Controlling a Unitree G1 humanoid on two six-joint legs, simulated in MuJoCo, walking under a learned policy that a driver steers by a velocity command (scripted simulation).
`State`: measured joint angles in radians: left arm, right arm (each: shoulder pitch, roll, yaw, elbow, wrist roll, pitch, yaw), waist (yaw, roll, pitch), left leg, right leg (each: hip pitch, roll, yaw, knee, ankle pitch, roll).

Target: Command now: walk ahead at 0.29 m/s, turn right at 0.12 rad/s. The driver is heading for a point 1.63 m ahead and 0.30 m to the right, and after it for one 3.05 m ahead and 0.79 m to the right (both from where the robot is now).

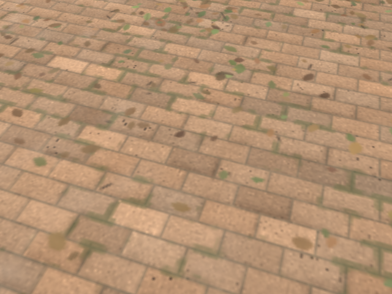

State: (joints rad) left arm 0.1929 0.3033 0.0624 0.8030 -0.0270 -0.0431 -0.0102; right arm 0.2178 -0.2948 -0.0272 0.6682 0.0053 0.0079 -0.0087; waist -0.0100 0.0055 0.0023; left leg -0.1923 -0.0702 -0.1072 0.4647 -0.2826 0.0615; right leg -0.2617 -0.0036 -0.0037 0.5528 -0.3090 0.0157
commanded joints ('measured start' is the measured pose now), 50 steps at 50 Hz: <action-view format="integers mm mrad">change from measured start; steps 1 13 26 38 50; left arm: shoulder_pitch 28 195 186 -81 -64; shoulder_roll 84 139 141 16 47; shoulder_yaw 14 22 23 -24 -14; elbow -31 -38 -118 -184 -154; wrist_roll -4 6 -25 28 40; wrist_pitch -45 -16 -9 -32 -8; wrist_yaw -9 33 28 -19 -13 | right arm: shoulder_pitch -13 -239 73 40 120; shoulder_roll -136 -36 -114 -153 -112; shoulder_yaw -36 -23 -67 -73 -38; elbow -43 -143 -73 52 108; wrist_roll -4 -4 -5 6 15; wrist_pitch -27 -126 -108 -111 -9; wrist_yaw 2 49 18 15 -15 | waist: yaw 27 83 -53 -23 11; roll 87 -125 140 58 -83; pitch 6 67 -77 34 -145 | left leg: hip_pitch -100 -431 312 36 -312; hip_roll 221 57 430 262 152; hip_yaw -218 109 -441 106 3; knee -122 224 -219 -288 622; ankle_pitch -243 140 -242 606 -311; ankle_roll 116 -116 127 128 -129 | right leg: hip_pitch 138 201 -478 -242 173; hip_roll -4 -131 -40 -60 -287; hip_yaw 14 298 153 16 272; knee -131 -364 740 123 -195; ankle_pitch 37 233 -126 318 540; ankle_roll -70 -225 -27 -3 -255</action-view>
